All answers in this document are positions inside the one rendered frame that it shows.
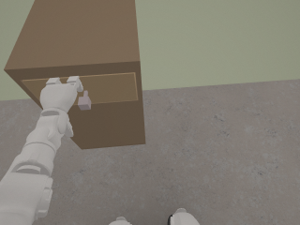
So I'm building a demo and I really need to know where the robot left upper arm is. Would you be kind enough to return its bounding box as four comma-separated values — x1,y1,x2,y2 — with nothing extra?
0,172,53,225

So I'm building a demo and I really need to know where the robot left forearm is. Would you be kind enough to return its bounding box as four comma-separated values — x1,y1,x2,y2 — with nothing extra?
0,108,68,189

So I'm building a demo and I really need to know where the cabinet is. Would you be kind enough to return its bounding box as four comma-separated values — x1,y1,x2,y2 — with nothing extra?
4,0,146,150

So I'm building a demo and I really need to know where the handle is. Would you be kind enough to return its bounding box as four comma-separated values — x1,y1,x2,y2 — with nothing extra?
78,90,92,111

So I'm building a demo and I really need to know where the robot left hand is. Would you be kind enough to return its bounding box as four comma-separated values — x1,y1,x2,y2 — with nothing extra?
39,76,83,138

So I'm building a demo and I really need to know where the right robot shin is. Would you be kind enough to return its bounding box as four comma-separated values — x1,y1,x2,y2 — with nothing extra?
174,208,187,214

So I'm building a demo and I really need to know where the left robot shin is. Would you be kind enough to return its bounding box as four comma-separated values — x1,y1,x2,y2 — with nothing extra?
116,217,126,221

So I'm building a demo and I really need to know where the drawer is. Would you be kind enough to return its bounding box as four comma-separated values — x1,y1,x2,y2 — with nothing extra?
22,72,137,105

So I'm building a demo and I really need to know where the robot shin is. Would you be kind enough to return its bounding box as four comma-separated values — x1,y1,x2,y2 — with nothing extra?
116,217,126,221
174,208,187,214

